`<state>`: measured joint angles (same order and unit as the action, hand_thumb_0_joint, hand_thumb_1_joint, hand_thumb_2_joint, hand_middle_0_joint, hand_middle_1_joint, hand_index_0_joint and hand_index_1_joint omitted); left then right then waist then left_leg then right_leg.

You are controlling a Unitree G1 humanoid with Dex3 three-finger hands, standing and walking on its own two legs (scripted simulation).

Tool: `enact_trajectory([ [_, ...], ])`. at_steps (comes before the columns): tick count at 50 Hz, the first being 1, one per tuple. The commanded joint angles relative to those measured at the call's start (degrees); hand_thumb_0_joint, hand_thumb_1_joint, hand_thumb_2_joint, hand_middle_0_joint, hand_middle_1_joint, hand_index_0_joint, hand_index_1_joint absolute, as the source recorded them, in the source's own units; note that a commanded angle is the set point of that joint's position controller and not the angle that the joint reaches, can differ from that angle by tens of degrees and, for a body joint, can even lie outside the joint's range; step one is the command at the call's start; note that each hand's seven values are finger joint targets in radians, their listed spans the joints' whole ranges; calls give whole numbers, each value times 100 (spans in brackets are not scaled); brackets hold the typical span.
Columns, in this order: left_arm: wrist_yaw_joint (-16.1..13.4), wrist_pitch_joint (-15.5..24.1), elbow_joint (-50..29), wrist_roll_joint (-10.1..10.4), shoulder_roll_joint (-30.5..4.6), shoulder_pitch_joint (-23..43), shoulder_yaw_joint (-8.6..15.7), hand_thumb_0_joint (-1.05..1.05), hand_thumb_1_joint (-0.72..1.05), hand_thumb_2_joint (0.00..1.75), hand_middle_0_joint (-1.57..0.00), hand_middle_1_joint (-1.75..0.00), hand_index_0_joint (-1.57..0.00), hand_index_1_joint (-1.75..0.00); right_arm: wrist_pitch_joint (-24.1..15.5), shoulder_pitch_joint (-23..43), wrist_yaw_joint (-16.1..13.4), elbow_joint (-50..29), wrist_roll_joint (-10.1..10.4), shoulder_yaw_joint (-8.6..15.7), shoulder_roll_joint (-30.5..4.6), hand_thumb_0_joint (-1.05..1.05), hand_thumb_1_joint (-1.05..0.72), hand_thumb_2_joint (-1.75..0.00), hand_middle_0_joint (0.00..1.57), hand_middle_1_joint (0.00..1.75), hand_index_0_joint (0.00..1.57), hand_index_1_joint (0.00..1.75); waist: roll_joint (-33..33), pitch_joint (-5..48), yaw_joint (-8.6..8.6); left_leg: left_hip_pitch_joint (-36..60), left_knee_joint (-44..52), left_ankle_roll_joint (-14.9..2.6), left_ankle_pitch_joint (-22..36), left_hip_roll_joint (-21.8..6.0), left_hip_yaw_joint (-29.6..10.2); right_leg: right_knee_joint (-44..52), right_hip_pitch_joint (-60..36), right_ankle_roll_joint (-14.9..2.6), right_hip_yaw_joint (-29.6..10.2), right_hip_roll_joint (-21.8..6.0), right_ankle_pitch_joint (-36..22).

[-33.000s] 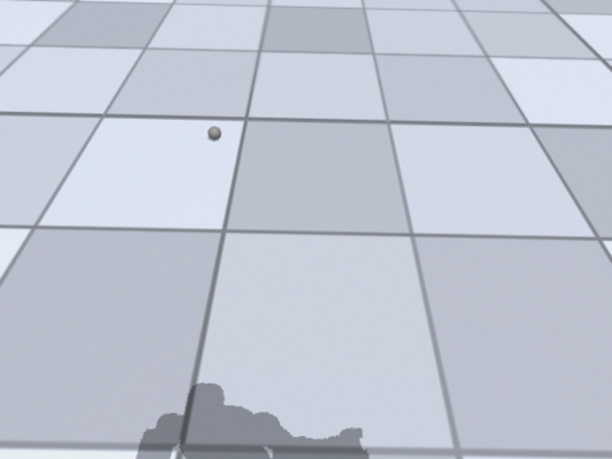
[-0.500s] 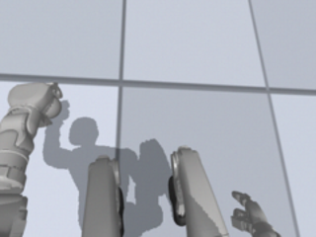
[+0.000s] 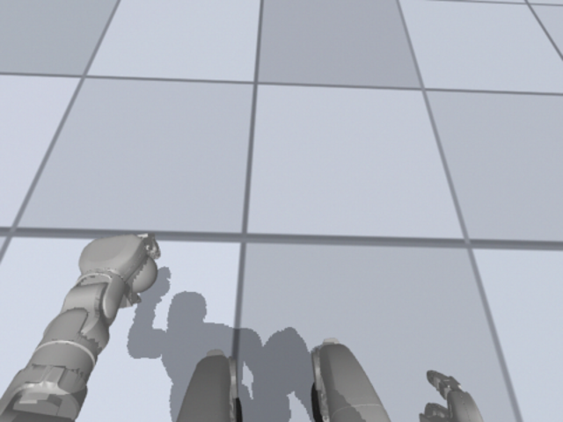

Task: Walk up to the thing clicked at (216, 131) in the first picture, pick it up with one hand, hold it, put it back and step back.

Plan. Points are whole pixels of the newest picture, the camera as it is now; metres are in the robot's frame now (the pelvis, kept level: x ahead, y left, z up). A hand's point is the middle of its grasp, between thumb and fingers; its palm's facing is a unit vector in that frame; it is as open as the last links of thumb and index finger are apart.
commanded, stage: lift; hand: left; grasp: from above
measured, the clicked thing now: (136, 272) +0.36 +0.22 -0.10
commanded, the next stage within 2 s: hold in 0.44 s
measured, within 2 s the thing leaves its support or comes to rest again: neither
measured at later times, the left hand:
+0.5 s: hand (111, 257) +0.35 +0.22 +0.00, palm faces -0.46 -0.08 -0.88, open 9.1 cm
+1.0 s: hand (99, 235) +0.36 +0.22 +0.04, palm faces -0.47 -0.05 -0.88, open 9.1 cm
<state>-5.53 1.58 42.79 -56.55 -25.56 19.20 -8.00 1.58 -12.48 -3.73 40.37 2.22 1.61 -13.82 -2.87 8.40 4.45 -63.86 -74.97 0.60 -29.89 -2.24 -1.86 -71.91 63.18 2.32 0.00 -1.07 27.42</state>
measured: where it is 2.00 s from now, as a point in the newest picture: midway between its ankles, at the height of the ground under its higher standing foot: outside the picture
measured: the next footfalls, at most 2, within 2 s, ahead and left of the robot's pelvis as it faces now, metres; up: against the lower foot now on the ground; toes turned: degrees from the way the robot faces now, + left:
none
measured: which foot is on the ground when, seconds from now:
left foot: down 0.00-1.00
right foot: down 0.00-1.00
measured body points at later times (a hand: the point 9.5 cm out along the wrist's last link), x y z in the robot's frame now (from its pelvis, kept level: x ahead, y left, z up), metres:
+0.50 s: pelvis +0.04 +0.00 +0.08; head +0.09 +0.00 +0.53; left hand +0.37 +0.23 +0.05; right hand +0.13 -0.26 -0.04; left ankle +0.05 +0.12 -0.62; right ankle +0.07 -0.15 -0.62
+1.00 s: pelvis +0.06 +0.01 +0.10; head +0.09 -0.01 +0.55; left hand +0.38 +0.22 +0.09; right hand +0.17 -0.26 -0.02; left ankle +0.05 +0.12 -0.62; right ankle +0.07 -0.15 -0.62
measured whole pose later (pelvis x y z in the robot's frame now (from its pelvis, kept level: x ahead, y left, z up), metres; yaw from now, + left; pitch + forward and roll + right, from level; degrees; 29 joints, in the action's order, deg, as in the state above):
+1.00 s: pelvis +0.06 +0.01 +0.10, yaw -1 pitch +7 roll -1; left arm -2.8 -1.0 41.9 -57.6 -22.3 15.3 -12.1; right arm 3.3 -13.1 -2.2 40.5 2.9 3.2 -14.2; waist -2.3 3.4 1.3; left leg -25.4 -39.3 0.2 -20.4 -1.7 1.6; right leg -37.5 26.1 2.6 -1.9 -1.8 17.9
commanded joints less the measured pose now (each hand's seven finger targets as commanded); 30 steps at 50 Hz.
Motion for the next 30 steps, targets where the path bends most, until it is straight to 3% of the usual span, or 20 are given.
enact_trajectory([
  [1, -594, -79, -810, -115, -1238, 1991, 522, 0, 53, 71, -81, -86, -87, -80, -284, -209, -60, -386, -39, 309, -872, 0, -90, -90, 20, 30, 20, 30, -279, 1923, 29, 1961, 1767, -118, 357, 214, 0, 1602, -1553, -266, 33, 235, -377],
  [3, -634, -173, -619, -148, -1029, 1962, 340, 0, 55, 69, -81, -88, -88, -81, -313, -298, -61, -328, -24, 291, -865, 0, -90, -90, 20, 30, 20, 30, -166, 1802, 53, 2151, 1960, -111, 599, 224, 4, 1793, -1788, -267, 42, 254, -601],
  [5, -665, -233, -603, -105, -1203, 2069, 452, 0, 55, 69, -82, -86, -88, -79, -316, -285, -53, -320, -24, 332, -897, 0, -90, -90, 20, 30, 20, 30, -169, 1823, -35, 2398, 2139, -109, 797, 241, 68, 2010, -2106, -259, 36, 249, -752],
  [8, -632, -310, -472, -8, -925, 1877, 246, 0, 57, 73, -85, -86, -91, -80, -330, -228, -23, -328, -26, 321, -848, 0, -90, -90, 20, 30, 20, 30, -74, 1630, -45, 2665, 2408, -101, 1048, 242, 86, 2293, -2408, -246, 50, 247, -972],
  [11, -626, -354, -424, 10, -1038, 1725, 338, 0, 57, 70, -86, -83, -91, -77, -317, -197, -7, -372, -21, 347, -869, 0, -90, -90, 20, 30, 20, 30, 27, 1547, -142, 2861, 2608, -112, 1234, 287, 152, 2566, -2739, -238, 13, 227, -1127],
  [13, -598, -360, -454, 31, -877, 1745, 237, 0, 55, 68, -83, -83, -89, -77, -323, -230, 4, -359, -24, 337, -827, 0, -90, -90, 20, 30, 20, 30, 46, 1507, -96, 2983, 2727, -105, 1351, 285, 146, 2660, -2881, -230, -3, 229, -1242],
  [18, -569, -333, -718, -5, -974, 1843, 270, 0, 54, 66, -84, -79, -89, -73, -282, -184, 16, -400, -14, 361, -845, 0, -90, -90, 20, 30, 20, 30, -89, 1507, -161, 3513, 3091, -81, 1584, 270, 182, 2977, -3168, -245, 10, 242, -1423],
  [26, -576, -387, -874, -10, -761, 1741, 134, 0, 53, 67, -84, -78, -89, -73, -223, -110, 24, -406, 9, 370, -831, 0, -90, -90, 20, 30, 20, 30, -20, 1402, -160, 4096, 3495, -40, 2064, 266, 183, 3325, -3551, -251, 46, 264, -1800],
  [30, -489, -411, -798, -60, -856, 1728, 144, 0, 53, 59, -82, -77, -88, -70, -201, -147, 25, -339, 17, 394, -853, 0, -90, -89, 20, 30, 20, 30, 58, 1422, -184, 4254, 3579, -40, 2544, 269, 215, 3384, -3829, -247, 52, 273, -2215],
])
